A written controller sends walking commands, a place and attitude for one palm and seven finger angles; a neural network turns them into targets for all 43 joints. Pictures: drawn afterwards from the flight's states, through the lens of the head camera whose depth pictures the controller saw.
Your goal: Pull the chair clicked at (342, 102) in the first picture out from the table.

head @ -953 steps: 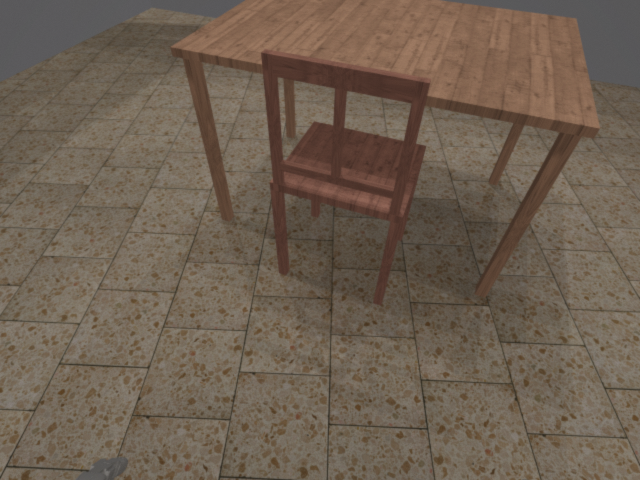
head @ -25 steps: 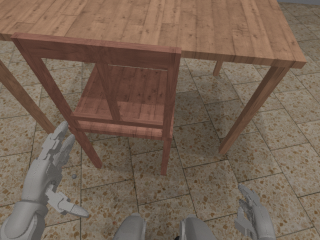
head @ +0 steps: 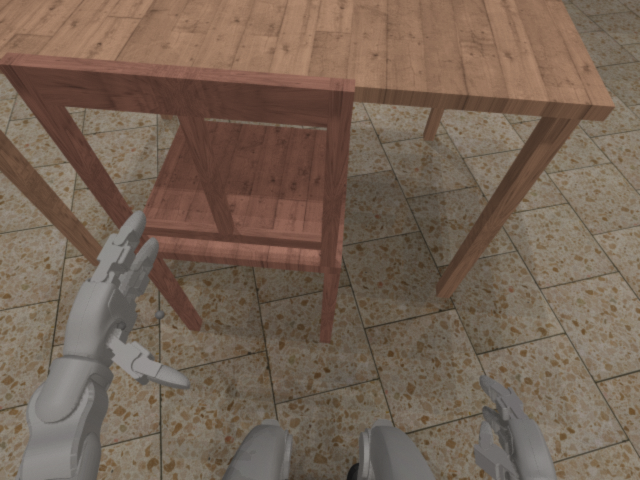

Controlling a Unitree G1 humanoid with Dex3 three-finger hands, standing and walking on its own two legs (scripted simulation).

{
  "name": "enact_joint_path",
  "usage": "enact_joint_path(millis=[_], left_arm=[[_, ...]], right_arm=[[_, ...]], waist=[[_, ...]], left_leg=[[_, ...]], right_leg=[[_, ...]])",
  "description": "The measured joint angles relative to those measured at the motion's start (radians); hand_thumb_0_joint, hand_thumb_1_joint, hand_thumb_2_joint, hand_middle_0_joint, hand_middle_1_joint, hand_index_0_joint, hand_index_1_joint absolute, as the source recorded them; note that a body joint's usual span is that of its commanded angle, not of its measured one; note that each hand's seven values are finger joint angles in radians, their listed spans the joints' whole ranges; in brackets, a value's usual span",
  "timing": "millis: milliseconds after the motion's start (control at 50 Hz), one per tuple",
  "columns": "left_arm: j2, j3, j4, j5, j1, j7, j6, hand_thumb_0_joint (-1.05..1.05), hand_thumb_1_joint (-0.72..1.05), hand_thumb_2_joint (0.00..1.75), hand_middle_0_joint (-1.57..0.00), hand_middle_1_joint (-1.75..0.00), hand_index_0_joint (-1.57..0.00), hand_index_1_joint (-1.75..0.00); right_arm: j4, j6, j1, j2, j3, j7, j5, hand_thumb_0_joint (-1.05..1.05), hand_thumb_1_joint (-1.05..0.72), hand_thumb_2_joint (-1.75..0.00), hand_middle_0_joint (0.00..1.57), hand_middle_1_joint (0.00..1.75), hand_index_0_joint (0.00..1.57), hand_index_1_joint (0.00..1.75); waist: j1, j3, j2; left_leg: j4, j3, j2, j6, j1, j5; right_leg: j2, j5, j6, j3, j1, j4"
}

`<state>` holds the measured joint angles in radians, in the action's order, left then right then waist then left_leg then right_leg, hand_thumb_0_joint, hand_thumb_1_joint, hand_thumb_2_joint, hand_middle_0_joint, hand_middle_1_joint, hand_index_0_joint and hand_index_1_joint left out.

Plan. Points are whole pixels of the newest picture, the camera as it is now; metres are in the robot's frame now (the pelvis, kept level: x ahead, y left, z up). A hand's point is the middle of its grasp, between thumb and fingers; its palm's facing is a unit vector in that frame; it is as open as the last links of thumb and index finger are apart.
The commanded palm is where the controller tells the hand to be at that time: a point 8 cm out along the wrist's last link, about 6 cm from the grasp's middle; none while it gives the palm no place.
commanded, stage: aim the fingers beside a spindle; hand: left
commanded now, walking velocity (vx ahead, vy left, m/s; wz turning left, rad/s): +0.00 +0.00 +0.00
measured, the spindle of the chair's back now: (211, 181) +0.51 +0.19 +0.01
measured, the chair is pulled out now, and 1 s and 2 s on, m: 0.00 0.00 0.00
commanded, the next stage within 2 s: none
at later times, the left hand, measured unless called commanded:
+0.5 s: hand (184, 283) +0.34 +0.19 +0.03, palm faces -0.03 -1.00 -0.04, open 16.9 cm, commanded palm +0.31 +0.24 +0.03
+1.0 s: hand (213, 265) +0.38 +0.17 +0.00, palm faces -0.05 -1.00 -0.04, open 17.0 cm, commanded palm +0.35 +0.23 +0.01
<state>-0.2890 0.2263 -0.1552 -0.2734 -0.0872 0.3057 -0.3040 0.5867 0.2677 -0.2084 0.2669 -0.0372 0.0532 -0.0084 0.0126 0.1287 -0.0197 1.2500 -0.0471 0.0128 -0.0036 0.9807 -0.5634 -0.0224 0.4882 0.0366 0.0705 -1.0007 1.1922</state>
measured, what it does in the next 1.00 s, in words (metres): stands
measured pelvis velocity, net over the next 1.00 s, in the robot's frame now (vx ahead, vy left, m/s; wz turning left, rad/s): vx -0.01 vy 0.00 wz -0.01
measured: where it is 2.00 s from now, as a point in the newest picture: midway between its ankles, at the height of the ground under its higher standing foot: outside the picture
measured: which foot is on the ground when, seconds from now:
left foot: down 0.00-1.00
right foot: down 0.00-1.00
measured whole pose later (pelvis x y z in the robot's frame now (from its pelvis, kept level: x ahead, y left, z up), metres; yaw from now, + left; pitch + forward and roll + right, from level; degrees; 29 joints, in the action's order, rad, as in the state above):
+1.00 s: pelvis -0.01 +0.00 -0.02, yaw +0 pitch +22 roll -1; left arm -0.28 0.22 -0.58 -0.18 0.34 0.24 -0.36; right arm 0.63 0.19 -0.21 0.26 -0.02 0.03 0.00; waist 0.05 0.15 -0.01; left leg 1.34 -0.03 0.02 0.00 1.15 -0.57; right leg -0.02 0.50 0.04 0.05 -1.19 1.30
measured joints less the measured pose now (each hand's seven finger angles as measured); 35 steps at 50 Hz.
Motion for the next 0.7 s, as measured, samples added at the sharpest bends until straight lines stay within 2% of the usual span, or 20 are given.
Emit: enact_joint_path(millis=[80,240,400,560,700], left_arm=[[0.006,-0.004,-0.042,0.002,0.02,0.01,0.022,-0.01,-0.5,0.3,-0.06,-0.08,-0.06,-0.08],[0.017,0.0,-0.052,0.013,0.091,-0.02,-0.054,-0.01,-0.5,0.3,-0.06,-0.08,-0.06,-0.08],[0.022,-0.012,-0.138,0.033,0.148,-0.014,0.003,-0.01,-0.5,0.3,-0.06,-0.08,-0.06,-0.08],[0.028,-0.007,-0.154,0.044,0.202,-0.046,-0.069,-0.01,-0.5,0.3,-0.06,-0.08,-0.06,-0.08],[0.025,-0.014,-0.267,0.058,0.266,-0.033,-0.03,-0.01,-0.5,0.3,-0.06,-0.08,-0.06,-0.08]], right_arm=[[0.001,0.0,-0.001,0.001,0.002,0.005,0.002,0.01,-0.91,-0.9,0.2,0.3,0.21,0.3],[0.018,0.002,0.01,-0.002,0.012,-0.008,0.014,0.01,-0.91,-0.9,0.2,0.3,0.2,0.3],[0.008,-0.021,0.016,-0.007,0.009,-0.01,0.011,0.01,-0.91,-0.9,0.2,0.3,0.21,0.3],[0.026,-0.034,0.014,-0.008,0.014,-0.022,0.02,0.01,-0.91,-0.9,0.2,0.3,0.2,0.3],[0.026,-0.053,0.012,-0.004,0.012,-0.017,0.01,0.01,-0.91,-0.9,0.2,0.3,0.21,0.3]], waist=[[0.002,-0.001,0.003],[0.001,0.0,0.009],[0.008,0.005,0.006],[0.004,0.013,0.007],[0.012,0.015,0.006]], left_leg=[[0.0,0.005,-0.001,-0.001,0.006,-0.002],[0.019,0.004,0.001,0.0,0.035,-0.011],[0.025,0.012,0.002,-0.002,0.056,-0.013],[0.04,0.014,0.004,-0.001,0.076,-0.017],[0.055,0.015,0.005,-0.001,0.104,-0.015]], right_leg=[[-0.001,0.002,-0.001,-0.005,-0.01,0.003],[0.001,0.011,0.0,-0.004,-0.038,0.023],[0.002,0.014,-0.002,-0.011,-0.064,0.034],[0.003,0.019,-0.001,-0.013,-0.086,0.052],[0.005,0.018,0.0,-0.013,-0.114,0.069]])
